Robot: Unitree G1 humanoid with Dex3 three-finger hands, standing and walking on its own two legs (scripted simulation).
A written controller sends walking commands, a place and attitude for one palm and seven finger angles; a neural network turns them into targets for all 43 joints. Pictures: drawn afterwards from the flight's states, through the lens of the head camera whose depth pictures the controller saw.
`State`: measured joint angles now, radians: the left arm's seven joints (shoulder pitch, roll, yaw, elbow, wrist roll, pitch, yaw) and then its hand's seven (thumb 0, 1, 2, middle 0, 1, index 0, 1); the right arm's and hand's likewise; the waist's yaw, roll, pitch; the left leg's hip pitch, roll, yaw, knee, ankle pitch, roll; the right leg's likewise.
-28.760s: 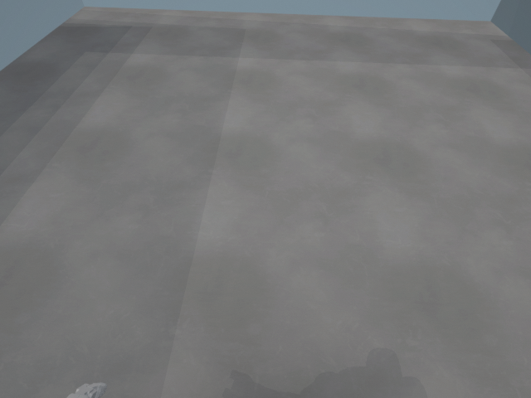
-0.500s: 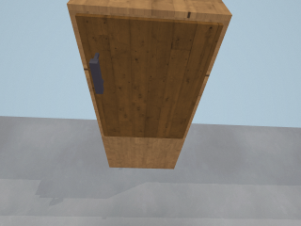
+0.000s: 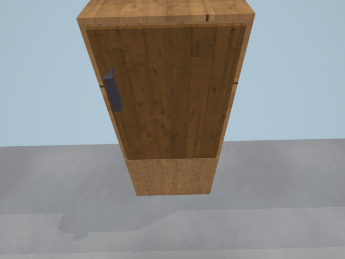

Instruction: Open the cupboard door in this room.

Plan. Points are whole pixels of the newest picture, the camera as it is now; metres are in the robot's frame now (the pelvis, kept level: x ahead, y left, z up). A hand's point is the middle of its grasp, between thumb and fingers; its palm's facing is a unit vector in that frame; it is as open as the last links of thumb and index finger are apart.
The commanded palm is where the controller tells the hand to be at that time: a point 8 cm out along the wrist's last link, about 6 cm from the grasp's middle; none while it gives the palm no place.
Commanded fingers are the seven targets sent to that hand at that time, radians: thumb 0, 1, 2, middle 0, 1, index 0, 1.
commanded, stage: come to a stop and stand still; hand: left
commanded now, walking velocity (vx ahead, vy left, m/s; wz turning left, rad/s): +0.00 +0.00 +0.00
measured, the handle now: (114, 89) +0.56 +0.20 +0.09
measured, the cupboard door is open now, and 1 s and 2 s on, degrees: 0 0 0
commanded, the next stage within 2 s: look again from close up in 0.16 s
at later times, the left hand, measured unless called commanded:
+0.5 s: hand out of the picture +0.04 +0.17 -0.17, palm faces -0.03 -0.98 -0.21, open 7.4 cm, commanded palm none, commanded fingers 0.00 0.90 0.90 -0.20 -0.30 -0.20 -0.30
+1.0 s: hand (109, 242) +0.18 +0.17 -0.08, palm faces +0.23 -0.96 -0.18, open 7.5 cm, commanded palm +0.15 +0.22 -0.05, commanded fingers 0.00 0.74 0.83 -0.21 -0.41 -0.21 -0.41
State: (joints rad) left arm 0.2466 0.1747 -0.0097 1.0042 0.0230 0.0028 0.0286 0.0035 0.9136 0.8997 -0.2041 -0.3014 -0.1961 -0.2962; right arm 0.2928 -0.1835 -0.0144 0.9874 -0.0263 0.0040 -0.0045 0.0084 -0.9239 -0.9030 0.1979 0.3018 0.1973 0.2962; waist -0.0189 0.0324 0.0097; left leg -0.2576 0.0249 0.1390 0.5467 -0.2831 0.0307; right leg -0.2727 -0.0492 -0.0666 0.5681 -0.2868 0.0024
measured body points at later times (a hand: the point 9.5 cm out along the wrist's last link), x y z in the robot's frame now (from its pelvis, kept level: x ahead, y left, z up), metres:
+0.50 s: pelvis +0.03 -0.01 +0.01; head +0.05 -0.02 +0.46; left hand +0.04 +0.22 -0.15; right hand +0.04 -0.23 -0.16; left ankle +0.01 +0.10 -0.73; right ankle +0.01 -0.12 -0.73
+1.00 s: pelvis +0.04 -0.02 +0.00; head +0.06 -0.04 +0.45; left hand +0.17 +0.22 -0.06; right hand +0.11 -0.27 -0.14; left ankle +0.01 +0.10 -0.73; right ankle +0.01 -0.12 -0.73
